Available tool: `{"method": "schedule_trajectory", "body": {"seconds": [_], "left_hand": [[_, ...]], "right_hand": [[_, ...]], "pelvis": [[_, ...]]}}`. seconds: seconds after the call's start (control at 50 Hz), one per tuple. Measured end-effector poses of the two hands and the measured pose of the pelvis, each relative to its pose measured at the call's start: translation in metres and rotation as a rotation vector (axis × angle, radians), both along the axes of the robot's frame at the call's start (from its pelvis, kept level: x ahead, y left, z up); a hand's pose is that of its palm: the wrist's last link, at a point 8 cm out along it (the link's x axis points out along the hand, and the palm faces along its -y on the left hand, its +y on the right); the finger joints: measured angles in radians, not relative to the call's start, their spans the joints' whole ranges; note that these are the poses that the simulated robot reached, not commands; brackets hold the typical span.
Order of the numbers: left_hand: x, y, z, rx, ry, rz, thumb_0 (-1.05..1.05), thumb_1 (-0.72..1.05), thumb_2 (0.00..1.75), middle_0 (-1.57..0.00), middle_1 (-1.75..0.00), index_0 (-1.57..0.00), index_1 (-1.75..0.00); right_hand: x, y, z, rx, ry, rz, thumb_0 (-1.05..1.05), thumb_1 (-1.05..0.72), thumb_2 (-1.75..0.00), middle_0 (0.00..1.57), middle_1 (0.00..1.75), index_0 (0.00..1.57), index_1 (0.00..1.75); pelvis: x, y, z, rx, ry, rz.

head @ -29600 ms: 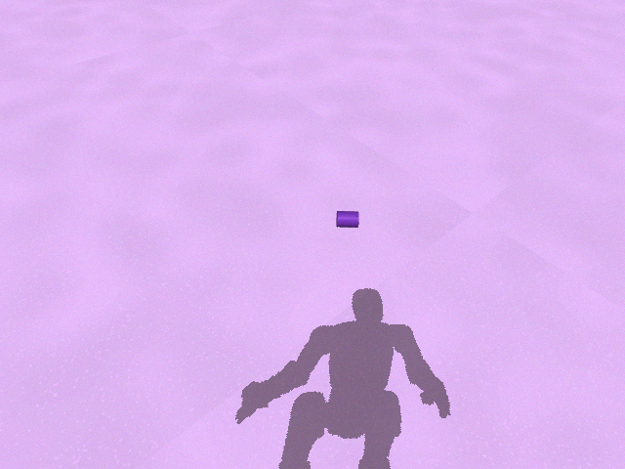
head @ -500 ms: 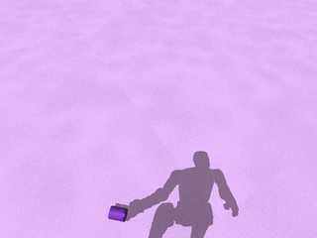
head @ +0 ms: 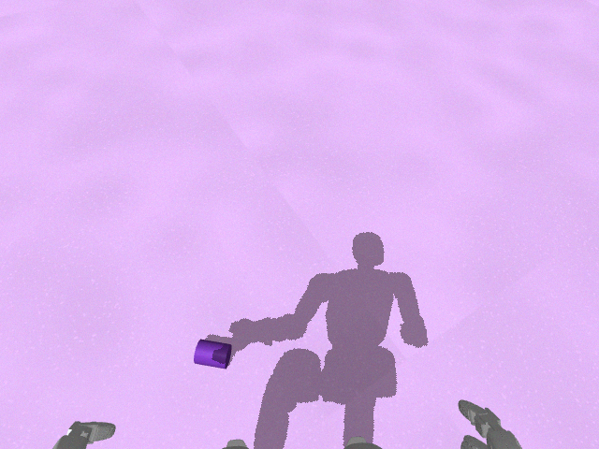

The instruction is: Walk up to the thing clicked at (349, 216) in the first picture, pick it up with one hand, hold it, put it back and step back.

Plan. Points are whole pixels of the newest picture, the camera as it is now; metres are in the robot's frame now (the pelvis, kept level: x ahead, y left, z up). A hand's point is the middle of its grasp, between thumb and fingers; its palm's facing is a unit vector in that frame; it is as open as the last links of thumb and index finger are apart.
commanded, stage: rise first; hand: left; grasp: from above
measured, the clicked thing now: (213, 353) +0.45 +0.22 -0.69
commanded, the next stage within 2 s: none
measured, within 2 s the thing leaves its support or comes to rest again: neither
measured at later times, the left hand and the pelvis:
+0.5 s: hand out of the picture +0.18 +0.27 -0.27, palm faces -0.37 -0.75 -0.54, open 14.0 cm; pelvis -0.02 -0.01 -0.12, yaw +0 degrees
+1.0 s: hand (157, 396) +0.29 +0.30 -0.44, palm faces -0.55 -0.31 -0.78, open 13.5 cm; pelvis -0.09 -0.01 -0.31, yaw -4 degrees
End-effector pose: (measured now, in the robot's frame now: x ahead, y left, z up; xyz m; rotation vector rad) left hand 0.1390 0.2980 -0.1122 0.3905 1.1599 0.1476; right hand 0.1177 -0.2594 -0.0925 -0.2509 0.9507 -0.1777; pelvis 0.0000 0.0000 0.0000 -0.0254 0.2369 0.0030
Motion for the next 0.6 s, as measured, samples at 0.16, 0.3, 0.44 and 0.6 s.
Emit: {"method": "schedule_trajectory", "body": {"seconds": [0.16,0.3,0.44,0.6], "left_hand": [[-0.007,0.002,-0.018,0.030,-0.040,-0.052,-0.01,-0.49,1.00,-0.08,-1.06,-0.08,-1.07],[-0.008,0.005,-0.031,0.068,-0.015,-0.110,-0.01,-0.52,0.99,-0.09,-1.07,-0.09,-1.07],[0.022,0.015,-0.084,0.145,-0.045,-0.278,-0.01,-0.52,0.98,-0.09,-1.04,-0.09,-1.04],[0.081,0.009,-0.153,0.263,-0.180,-0.541,-0.01,-0.51,0.99,-0.10,-1.02,-0.09,-1.03]], "right_hand": [[0.034,0.004,-0.016,-0.028,-0.090,0.051,0.01,-0.89,-0.90,0.20,0.30,0.20,0.30],[0.054,0.011,-0.027,-0.026,-0.158,0.092,0.01,-0.89,-0.90,0.20,0.30,0.20,0.30],[0.060,0.004,-0.077,-0.049,-0.169,0.145,0.01,-0.88,-0.90,0.20,0.30,0.20,0.31],[0.041,-0.012,-0.177,-0.044,-0.052,0.143,0.01,-0.86,-0.90,0.20,0.30,0.20,0.30]], "pelvis": [[-0.002,-0.002,-0.027,-0.007,0.053,0.009],[-0.004,-0.003,-0.044,-0.015,0.101,0.016],[-0.015,-0.005,-0.095,-0.014,0.213,0.014],[-0.033,-0.008,-0.173,-0.012,0.326,0.004]]}}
